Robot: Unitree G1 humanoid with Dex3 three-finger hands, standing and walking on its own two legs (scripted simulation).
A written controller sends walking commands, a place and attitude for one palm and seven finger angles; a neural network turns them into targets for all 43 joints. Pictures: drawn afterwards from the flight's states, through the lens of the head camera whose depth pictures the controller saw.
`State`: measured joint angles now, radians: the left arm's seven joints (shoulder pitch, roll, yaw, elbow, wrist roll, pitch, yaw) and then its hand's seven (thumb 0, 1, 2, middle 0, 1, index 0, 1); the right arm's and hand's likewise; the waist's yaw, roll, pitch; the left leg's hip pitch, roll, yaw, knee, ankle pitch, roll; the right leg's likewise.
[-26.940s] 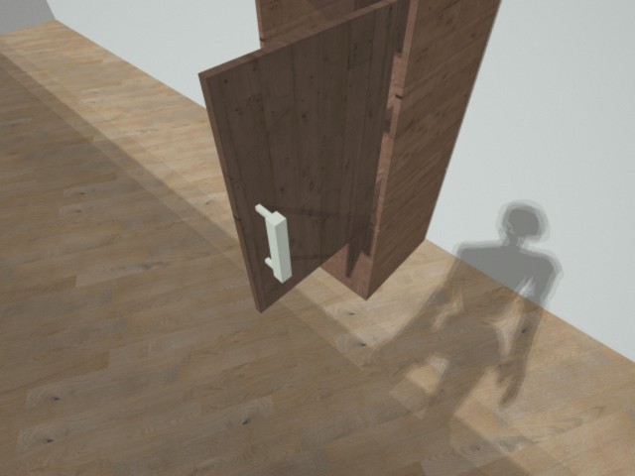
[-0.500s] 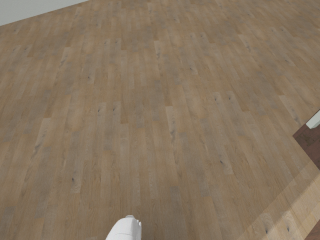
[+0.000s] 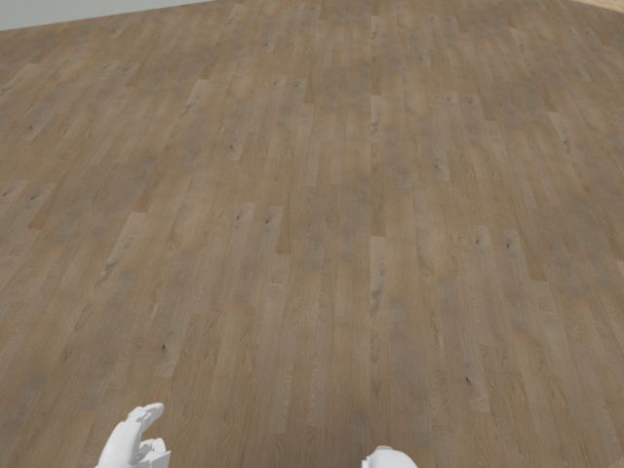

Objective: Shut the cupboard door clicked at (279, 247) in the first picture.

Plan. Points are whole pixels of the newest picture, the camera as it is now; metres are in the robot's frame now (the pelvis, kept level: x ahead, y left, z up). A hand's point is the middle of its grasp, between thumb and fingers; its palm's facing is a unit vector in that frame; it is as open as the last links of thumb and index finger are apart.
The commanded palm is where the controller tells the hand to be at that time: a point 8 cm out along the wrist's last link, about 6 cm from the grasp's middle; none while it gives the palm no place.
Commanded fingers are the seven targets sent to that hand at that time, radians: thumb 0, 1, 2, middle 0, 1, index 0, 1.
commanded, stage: turn to face it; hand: left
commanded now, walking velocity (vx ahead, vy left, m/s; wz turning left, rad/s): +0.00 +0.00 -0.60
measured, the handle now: out of the picture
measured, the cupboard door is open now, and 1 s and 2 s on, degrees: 68 68 68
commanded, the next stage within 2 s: none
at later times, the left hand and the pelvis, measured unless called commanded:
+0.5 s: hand out of the picture +0.14 +0.18 -0.19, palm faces -0.14 -0.97 -0.22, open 7.3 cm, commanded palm none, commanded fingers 0.00 0.90 0.90 -0.20 -0.30 -0.20 -0.30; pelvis +0.07 -0.01 -0.01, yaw -13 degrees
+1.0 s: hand (270, 364) +0.29 +0.07 -0.15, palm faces -0.50 -0.82 -0.29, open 7.3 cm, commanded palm none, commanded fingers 0.00 0.90 0.90 -0.20 -0.30 -0.20 -0.30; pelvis +0.08 -0.05 -0.01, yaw -31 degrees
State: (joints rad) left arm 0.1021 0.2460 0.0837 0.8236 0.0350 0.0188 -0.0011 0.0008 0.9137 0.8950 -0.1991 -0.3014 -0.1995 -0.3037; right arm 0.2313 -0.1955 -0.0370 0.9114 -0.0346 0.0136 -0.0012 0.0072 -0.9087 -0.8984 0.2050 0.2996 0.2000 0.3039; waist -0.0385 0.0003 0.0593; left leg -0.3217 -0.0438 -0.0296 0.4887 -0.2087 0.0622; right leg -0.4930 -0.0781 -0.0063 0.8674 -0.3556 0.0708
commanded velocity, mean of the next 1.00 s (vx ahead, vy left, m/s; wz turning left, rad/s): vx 0.00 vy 0.00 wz -0.60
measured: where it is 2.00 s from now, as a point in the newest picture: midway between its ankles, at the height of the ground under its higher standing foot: outside the picture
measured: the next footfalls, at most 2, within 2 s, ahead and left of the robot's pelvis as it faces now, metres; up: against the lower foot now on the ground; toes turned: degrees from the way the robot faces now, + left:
right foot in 0.10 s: +0.09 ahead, -0.15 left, +0.00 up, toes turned -3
left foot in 0.46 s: +0.14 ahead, +0.09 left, +0.00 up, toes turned -11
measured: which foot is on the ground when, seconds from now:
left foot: down 0.00-0.14, up 0.16-0.44, down 0.46-0.84, up 0.86-1.00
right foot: up 0.00-0.08, down 0.10-0.46, up 0.48-0.82, down 0.84-1.00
